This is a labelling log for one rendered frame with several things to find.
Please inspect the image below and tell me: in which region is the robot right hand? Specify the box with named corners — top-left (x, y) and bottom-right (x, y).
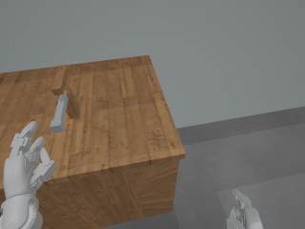
top-left (226, 188), bottom-right (264, 229)

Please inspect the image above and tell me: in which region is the counter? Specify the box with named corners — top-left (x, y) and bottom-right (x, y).
top-left (0, 55), bottom-right (186, 229)

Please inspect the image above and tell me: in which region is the tap lever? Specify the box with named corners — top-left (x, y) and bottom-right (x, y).
top-left (50, 91), bottom-right (69, 134)

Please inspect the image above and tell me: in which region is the robot left hand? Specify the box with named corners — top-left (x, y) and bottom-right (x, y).
top-left (3, 121), bottom-right (57, 199)

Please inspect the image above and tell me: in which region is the left robot forearm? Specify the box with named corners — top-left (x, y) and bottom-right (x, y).
top-left (0, 193), bottom-right (43, 229)

